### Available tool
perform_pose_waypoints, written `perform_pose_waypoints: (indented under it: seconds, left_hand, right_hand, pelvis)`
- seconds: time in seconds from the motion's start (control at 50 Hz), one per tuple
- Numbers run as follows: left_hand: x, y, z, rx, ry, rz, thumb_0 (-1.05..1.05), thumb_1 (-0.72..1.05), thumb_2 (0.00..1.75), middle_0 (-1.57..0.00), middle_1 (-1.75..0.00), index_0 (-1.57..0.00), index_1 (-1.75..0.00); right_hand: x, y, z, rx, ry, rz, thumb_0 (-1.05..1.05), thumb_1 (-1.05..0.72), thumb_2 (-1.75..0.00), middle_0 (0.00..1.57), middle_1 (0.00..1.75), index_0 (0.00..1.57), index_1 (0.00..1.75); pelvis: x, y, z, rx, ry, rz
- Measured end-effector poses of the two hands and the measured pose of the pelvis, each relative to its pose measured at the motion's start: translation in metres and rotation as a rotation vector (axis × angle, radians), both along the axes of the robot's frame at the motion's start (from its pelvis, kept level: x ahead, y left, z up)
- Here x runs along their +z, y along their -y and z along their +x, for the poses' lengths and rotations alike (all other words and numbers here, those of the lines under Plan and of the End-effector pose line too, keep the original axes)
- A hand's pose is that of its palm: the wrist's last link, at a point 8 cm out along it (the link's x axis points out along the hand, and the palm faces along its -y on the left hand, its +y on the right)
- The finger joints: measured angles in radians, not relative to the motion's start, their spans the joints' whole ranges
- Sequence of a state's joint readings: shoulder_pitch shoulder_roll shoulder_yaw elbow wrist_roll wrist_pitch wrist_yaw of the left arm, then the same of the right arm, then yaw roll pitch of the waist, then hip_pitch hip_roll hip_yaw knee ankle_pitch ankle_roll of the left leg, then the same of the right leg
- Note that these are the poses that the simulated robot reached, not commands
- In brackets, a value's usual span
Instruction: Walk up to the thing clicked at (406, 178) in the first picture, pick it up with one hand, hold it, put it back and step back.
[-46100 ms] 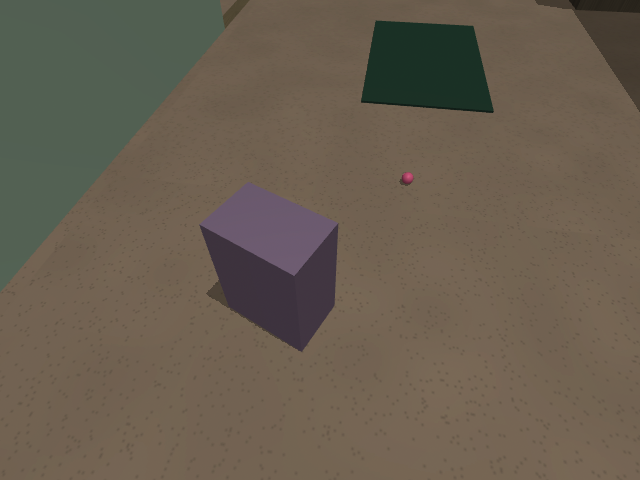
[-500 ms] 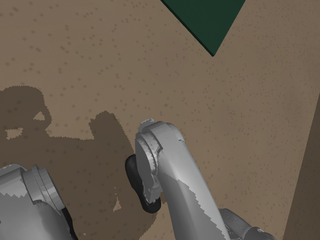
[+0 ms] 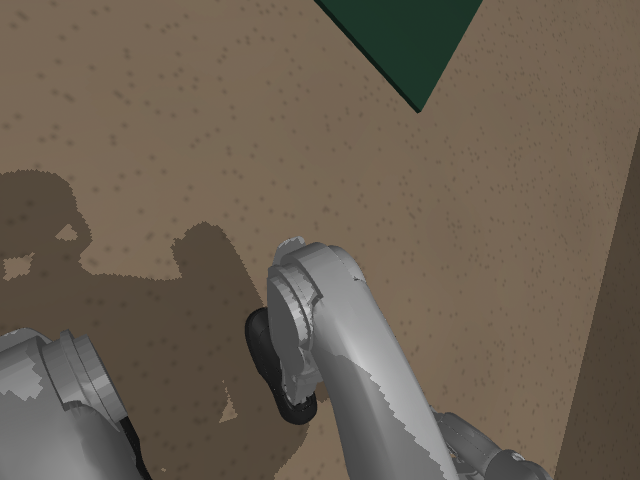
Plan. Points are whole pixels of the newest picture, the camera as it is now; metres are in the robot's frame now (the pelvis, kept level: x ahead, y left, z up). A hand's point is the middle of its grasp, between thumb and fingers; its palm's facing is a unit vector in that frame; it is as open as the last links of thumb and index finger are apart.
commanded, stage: close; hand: left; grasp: from above
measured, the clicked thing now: out of the picture +0.45 +0.30 -0.28
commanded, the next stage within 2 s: settle in 0.56 s
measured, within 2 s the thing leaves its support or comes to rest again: leaves its support in 0.94 s
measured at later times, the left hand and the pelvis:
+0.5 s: hand out of the picture +0.43 +0.30 -0.26, palm faces -0.45 -0.15 -0.88, open 7.9 cm; pelvis +0.00 +0.00 +0.00, yaw +0 degrees
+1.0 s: hand out of the picture +0.44 +0.30 -0.25, palm faces -0.40 -0.15 -0.90, open 7.8 cm; pelvis +0.00 +0.00 +0.00, yaw +1 degrees
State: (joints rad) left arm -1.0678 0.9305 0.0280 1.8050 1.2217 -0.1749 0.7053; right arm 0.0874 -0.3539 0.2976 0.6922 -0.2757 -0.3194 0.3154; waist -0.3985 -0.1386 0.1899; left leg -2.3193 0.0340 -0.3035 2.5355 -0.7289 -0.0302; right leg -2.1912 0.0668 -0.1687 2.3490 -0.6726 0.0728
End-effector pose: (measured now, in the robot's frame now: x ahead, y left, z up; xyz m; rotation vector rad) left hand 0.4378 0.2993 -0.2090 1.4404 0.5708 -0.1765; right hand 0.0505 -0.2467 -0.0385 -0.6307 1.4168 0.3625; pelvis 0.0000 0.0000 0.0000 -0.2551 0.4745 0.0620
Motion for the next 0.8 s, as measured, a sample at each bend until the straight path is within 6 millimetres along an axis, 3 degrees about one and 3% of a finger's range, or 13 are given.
perform_pose_waypoints:
  seconds: [0.3, 0.8]
  left_hand:
    - [0.001, -0.0013, 0.002, 0.015, 0.005, 0.013, 0.0, 0.32, 0.47, -0.66, -0.73, -0.7, -0.67]
    - [0.0035, -0.0045, -0.0007, 0.012, -0.005, 0.001, 0.06, 0.37, 0.33, -0.86, -0.62, -0.78, -0.52]
  right_hand:
    - [-0.002, -0.0003, 0.0017, 0.004, -0.008, 0.014, 0.0, -0.91, -0.9, 0.19, 0.3, 0.2, 0.3]
    - [-0.0039, 0.0012, -0.0066, -0.018, -0.013, -0.004, 0.0, -0.92, -0.9, 0.19, 0.3, 0.2, 0.3]
  pelvis:
    - [0.001, 0.0009, 0.0007, 0.0, -0.007, 0.003]
    - [0.0001, 0.0014, -0.0014, 0.0, 0.001, 0.008]
